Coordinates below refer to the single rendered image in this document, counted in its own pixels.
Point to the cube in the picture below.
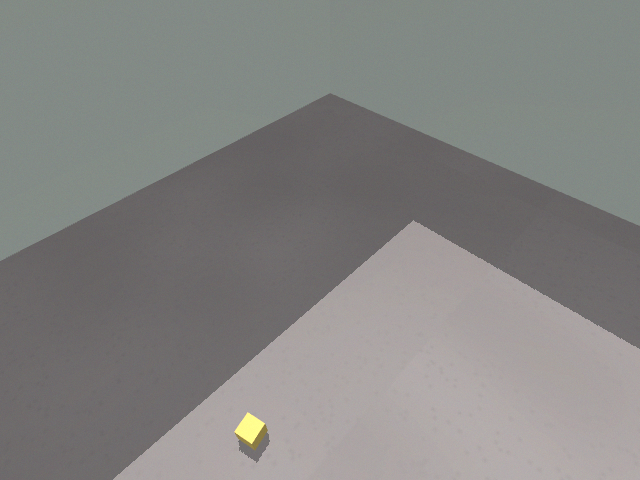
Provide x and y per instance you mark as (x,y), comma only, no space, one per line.
(251,431)

